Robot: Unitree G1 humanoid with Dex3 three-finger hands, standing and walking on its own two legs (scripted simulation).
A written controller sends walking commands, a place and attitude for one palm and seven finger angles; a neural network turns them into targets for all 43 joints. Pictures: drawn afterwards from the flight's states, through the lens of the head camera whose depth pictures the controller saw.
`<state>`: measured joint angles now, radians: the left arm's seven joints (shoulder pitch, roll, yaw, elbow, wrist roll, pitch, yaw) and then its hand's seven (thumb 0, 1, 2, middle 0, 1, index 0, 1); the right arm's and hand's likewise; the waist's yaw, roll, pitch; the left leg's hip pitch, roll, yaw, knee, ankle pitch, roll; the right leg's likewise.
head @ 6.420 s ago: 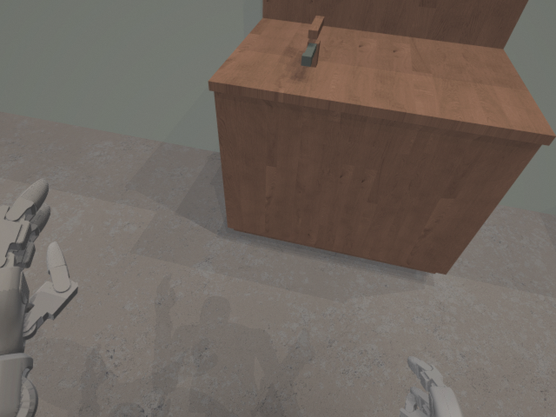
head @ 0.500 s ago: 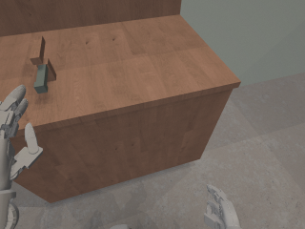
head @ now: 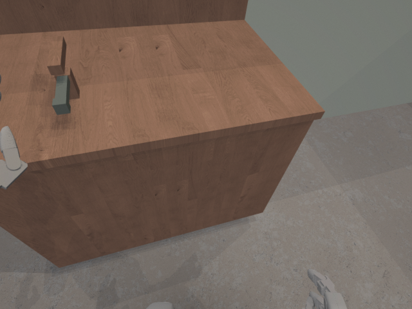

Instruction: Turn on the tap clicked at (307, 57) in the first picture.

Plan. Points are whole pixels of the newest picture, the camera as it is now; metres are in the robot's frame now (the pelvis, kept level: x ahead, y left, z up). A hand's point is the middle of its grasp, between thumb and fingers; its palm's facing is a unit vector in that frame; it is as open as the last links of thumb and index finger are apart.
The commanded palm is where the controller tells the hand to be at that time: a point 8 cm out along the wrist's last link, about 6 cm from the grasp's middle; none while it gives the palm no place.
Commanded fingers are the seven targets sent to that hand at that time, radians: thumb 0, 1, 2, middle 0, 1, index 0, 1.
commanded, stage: come to a stop and stand still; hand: left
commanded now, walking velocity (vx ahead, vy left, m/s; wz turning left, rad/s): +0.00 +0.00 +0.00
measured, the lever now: (61, 105) +0.48 +0.39 +0.08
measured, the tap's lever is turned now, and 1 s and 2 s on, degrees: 0 0 0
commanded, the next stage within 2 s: look again from close up in 0.96 s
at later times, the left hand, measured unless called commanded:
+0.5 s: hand (29, 156) +0.27 +0.30 +0.18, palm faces +0.45 -0.85 -0.28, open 7.5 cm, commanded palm +0.21 +0.33 +0.18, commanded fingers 0.00 0.90 0.90 -0.20 -0.30 -0.20 -0.30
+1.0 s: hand (45, 163) +0.27 +0.28 +0.16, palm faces +0.42 -0.84 -0.35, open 7.4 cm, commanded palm +0.22 +0.31 +0.18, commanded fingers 0.00 0.90 0.90 -0.20 -0.30 -0.20 -0.30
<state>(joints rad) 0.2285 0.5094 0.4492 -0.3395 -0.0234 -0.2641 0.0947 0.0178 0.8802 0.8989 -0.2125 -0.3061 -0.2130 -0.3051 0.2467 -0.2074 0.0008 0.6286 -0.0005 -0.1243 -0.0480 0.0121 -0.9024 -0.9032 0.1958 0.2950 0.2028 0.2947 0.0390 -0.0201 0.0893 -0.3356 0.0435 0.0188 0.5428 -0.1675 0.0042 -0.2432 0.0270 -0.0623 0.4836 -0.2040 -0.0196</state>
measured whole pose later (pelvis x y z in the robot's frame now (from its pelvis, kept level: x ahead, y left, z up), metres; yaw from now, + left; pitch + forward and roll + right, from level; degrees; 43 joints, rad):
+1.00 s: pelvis +0.06 +0.02 +0.01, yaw +1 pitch +0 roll -1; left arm 0.43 0.33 0.34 -0.39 -0.05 -0.18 0.11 0.02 0.89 0.90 -0.21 -0.30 -0.21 -0.30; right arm 0.22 -0.21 0.02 0.58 0.00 -0.08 -0.04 0.01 -0.90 -0.90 0.20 0.30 0.21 0.30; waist 0.02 0.02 -0.01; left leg -0.23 -0.01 0.03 0.42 -0.20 0.04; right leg -0.12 0.01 0.00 0.34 -0.22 0.02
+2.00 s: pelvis +0.11 +0.04 -0.01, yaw +0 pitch +0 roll +0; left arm 0.39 0.35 0.36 -0.43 -0.05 -0.20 0.13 0.02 0.89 0.90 -0.20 -0.30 -0.21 -0.30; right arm 0.21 -0.20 0.01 0.61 0.00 -0.08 -0.04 0.01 -0.90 -0.90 0.20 0.30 0.21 0.30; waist 0.01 -0.03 0.02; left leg -0.25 -0.04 0.06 0.66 -0.41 0.07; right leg -0.26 -0.03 0.01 0.80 -0.44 0.01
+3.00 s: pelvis +0.19 +0.07 +0.00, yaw +0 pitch -2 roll -1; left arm 0.24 0.48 0.46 -0.31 -0.05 -0.18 0.07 0.01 0.88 0.90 -0.21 -0.31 -0.21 -0.31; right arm 0.23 -0.19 0.02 0.64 0.00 -0.13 -0.03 0.01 -0.90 -0.90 0.20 0.30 0.21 0.30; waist 0.08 0.02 0.04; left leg -0.31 0.06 0.03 0.51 -0.16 0.00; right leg -0.22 0.05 -0.04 0.49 -0.25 -0.04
